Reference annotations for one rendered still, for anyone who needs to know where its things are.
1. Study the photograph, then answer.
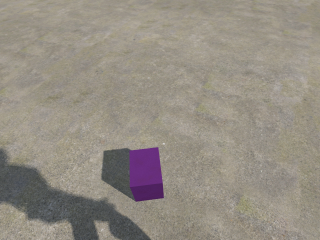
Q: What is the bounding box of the carton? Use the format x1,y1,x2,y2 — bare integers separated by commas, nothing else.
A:
129,147,164,202

